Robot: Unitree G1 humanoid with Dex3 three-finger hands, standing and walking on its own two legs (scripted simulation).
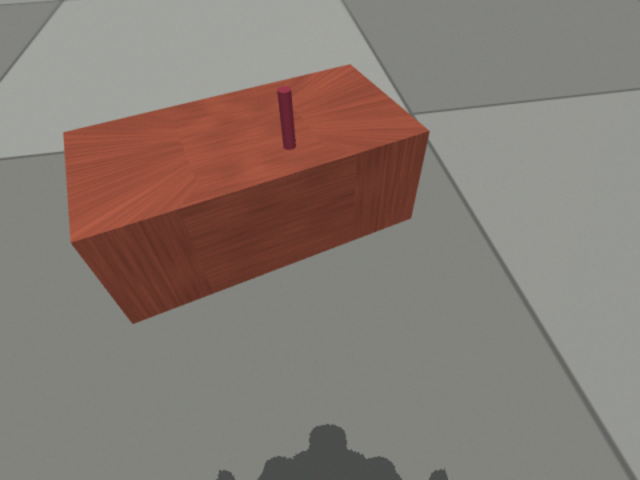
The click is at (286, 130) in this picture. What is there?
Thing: slim round
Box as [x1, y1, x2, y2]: [277, 86, 295, 149]
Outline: 279,87 277,91 284,148 291,149 295,146 290,88 287,86
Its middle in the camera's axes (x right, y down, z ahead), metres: -0.12 -0.40 +1.29
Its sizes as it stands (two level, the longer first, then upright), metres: 0.043 0.043 0.210
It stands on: a support 0.45 m high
